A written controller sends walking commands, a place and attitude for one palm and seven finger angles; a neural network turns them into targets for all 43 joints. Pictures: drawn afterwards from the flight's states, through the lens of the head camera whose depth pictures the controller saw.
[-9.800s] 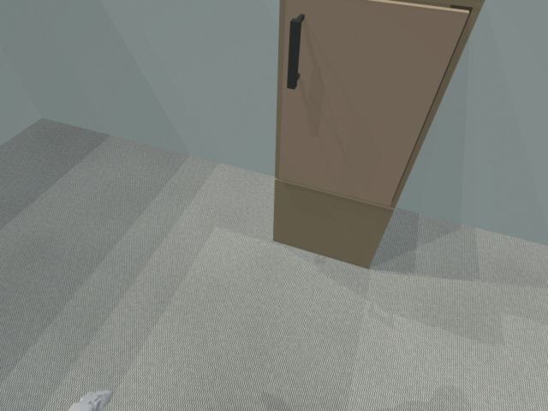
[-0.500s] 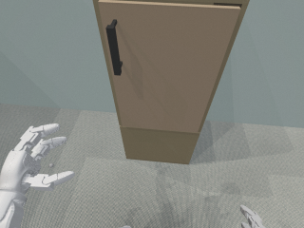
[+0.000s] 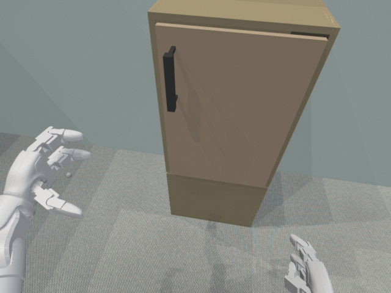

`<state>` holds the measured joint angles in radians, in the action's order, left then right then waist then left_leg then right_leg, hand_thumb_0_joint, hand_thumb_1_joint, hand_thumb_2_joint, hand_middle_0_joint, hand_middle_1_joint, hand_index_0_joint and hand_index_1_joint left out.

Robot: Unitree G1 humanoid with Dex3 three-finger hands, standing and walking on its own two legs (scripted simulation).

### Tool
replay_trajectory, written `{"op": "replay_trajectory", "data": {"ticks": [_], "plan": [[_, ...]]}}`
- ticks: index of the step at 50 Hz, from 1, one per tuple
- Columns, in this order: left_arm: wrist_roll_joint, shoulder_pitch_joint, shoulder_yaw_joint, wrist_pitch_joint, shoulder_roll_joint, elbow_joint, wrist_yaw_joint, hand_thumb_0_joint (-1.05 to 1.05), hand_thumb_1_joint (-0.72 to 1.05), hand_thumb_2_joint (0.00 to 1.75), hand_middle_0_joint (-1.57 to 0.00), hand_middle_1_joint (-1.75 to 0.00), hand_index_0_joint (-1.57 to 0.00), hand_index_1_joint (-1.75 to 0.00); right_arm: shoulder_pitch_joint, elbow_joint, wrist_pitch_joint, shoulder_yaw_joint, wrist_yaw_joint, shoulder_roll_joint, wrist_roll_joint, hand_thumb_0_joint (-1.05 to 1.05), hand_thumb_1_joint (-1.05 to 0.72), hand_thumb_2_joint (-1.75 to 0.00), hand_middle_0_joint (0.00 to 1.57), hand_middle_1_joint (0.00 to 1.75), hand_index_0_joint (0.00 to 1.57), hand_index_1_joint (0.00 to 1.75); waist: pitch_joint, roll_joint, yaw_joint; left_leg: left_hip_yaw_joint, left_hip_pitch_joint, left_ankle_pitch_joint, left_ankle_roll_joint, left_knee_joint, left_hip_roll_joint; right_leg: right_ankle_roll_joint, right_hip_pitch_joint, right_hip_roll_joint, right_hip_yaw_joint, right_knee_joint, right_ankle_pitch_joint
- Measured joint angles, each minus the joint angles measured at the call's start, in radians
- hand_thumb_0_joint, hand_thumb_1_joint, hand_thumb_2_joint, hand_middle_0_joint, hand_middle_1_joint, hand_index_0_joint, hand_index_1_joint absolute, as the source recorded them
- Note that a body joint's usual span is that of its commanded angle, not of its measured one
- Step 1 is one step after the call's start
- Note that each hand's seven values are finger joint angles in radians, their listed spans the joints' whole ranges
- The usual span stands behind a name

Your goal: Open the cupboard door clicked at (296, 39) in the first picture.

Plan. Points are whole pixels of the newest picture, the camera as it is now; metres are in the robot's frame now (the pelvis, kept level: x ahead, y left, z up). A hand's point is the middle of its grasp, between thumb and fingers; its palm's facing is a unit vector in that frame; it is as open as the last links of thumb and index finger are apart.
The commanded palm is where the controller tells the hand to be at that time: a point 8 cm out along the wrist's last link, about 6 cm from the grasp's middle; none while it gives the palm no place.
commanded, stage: raise the hand with hooked fingers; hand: left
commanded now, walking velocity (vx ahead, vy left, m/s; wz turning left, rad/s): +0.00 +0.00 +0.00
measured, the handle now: (172, 80) +0.59 +0.13 +0.13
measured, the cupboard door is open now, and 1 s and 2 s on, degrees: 0 0 0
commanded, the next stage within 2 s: move the hooked fingers beside the handle in 0.64 s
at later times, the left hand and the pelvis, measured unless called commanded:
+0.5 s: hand (77, 154) +0.30 +0.25 +0.16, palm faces +0.01 -1.00 -0.04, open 14.0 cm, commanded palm +0.27 +0.29 +0.16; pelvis +0.01 -0.02 +0.01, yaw -1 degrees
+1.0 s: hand (92, 145) +0.33 +0.23 +0.15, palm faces -0.02 -1.00 -0.02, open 14.0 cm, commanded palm +0.31 +0.28 +0.15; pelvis -0.01 -0.03 +0.00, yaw +0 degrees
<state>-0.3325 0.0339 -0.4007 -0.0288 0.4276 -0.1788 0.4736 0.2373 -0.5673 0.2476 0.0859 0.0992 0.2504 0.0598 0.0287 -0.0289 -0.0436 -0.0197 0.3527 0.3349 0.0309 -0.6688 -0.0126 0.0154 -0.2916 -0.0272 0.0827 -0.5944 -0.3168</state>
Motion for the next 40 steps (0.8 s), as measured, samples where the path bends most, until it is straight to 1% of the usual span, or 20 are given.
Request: {"op": "replay_trajectory", "data": {"ticks": [3,5,9,12,15,19,22,24,27,33,40], "plan": [[-0.007,0.038,-0.026,-0.013,0.016,-0.006,0.008,-0.01,-0.49,0.30,-0.30,-1.20,-0.30,-1.19,0.011,-0.017,-0.006,0.005,0.002,-0.002,-0.001,0.01,-0.90,-0.90,0.21,0.30,0.21,0.30,-0.001,0.004,-0.001,0.003,-0.021,-0.006,-0.004,0.020,-0.003,-0.003,0.023,0.004,0.003,0.023,0.007],[-0.009,0.075,-0.041,-0.004,0.034,-0.035,0.017,-0.01,-0.49,0.30,-0.30,-1.20,-0.30,-1.19,0.017,-0.027,-0.013,0.006,0.006,-0.001,0.003,0.01,-0.90,-0.90,0.21,0.30,0.21,0.30,0.000,0.004,0.002,0.005,-0.031,-0.010,-0.006,0.032,-0.003,-0.005,0.033,0.005,0.005,0.035,0.010],[-0.009,0.141,-0.055,0.051,0.073,-0.114,0.043,-0.01,-0.50,0.30,-0.30,-1.20,-0.30,-1.19,0.026,-0.033,-0.029,0.001,0.010,0.011,0.013,0.01,-0.90,-0.90,0.21,0.30,0.21,0.30,0.002,-0.005,0.011,0.007,-0.043,-0.023,-0.010,0.057,-0.003,-0.009,0.044,0.006,0.007,0.055,0.019],[-0.011,0.150,-0.048,0.080,0.086,-0.149,0.061,-0.01,-0.50,0.30,-0.30,-1.20,-0.30,-1.19,0.032,-0.028,-0.038,-0.008,0.006,0.024,0.017,0.01,-0.90,-0.90,0.21,0.30,0.20,0.30,0.006,-0.012,0.020,0.003,-0.044,-0.031,-0.011,0.073,-0.003,-0.011,0.039,0.007,0.003,0.062,0.024],[-0.013,0.123,-0.042,0.080,0.072,-0.141,0.071,-0.01,-0.50,0.30,-0.30,-1.20,-0.29,-1.20,0.036,-0.021,-0.042,-0.017,-0.002,0.033,0.016,0.01,-0.90,-0.90,0.21,0.30,0.20,0.30,0.008,-0.014,0.027,-0.004,-0.044,-0.036,-0.014,0.082,-0.006,-0.013,0.031,0.009,-0.004,0.062,0.026],[-0.016,0.082,-0.049,0.047,0.036,-0.100,0.058,-0.01,-0.50,0.30,-0.30,-1.20,-0.30,-1.20,0.042,-0.018,-0.039,-0.027,-0.007,0.035,0.010,0.01,-0.90,-0.90,0.21,0.30,0.20,0.30,0.005,-0.007,0.028,-0.010,-0.056,-0.037,-0.020,0.092,-0.012,-0.020,0.035,0.015,-0.010,0.062,0.025],[-0.016,0.075,-0.062,0.024,0.022,-0.088,0.040,-0.01,-0.50,0.30,-0.30,-1.20,-0.30,-1.20,0.044,-0.021,-0.035,-0.029,-0.005,0.032,0.007,0.01,-0.90,-0.90,0.21,0.30,0.20,0.30,0.004,-0.001,0.026,-0.008,-0.067,-0.038,-0.026,0.097,-0.017,-0.025,0.045,0.021,-0.009,0.065,0.024],[-0.014,0.083,-0.067,0.016,0.022,-0.095,0.031,-0.01,-0.50,0.30,-0.30,-1.20,-0.30,-1.20,0.043,-0.023,-0.033,-0.029,-0.001,0.030,0.009,0.01,-0.90,-0.90,0.21,0.30,0.20,0.30,0.003,0.000,0.023,-0.005,-0.071,-0.040,-0.030,0.099,-0.020,-0.029,0.050,0.024,-0.006,0.066,0.023],[-0.011,0.101,-0.064,0.022,0.027,-0.117,0.027,-0.01,-0.50,0.30,-0.30,-1.21,-0.30,-1.20,0.037,-0.026,-0.033,-0.029,0.006,0.031,0.013,0.01,-0.90,-0.90,0.21,0.30,0.20,0.30,-0.001,-0.007,0.020,0.001,-0.075,-0.043,-0.034,0.101,-0.022,-0.033,0.056,0.026,0.000,0.068,0.024],[-0.014,0.107,-0.044,0.037,0.034,-0.148,0.048,-0.01,-0.50,0.30,-0.30,-1.21,-0.30,-1.20,0.018,-0.026,-0.037,-0.027,0.012,0.032,0.017,0.01,-0.90,-0.90,0.21,0.30,0.20,0.30,0.000,-0.020,0.019,0.003,-0.068,-0.049,-0.039,0.103,-0.024,-0.038,0.045,0.028,0.002,0.061,0.025],[-0.021,0.108,-0.054,0.013,0.024,-0.158,0.050,-0.01,-0.50,0.30,-0.30,-1.21,-0.30,-1.20,0.015,-0.027,-0.033,-0.024,0.014,0.027,0.015,0.01,-0.90,-0.90,0.21,0.30,0.20,0.30,0.001,-0.016,0.017,0.003,-0.064,-0.047,-0.044,0.095,-0.030,-0.043,0.038,0.034,0.001,0.049,0.021]]}}
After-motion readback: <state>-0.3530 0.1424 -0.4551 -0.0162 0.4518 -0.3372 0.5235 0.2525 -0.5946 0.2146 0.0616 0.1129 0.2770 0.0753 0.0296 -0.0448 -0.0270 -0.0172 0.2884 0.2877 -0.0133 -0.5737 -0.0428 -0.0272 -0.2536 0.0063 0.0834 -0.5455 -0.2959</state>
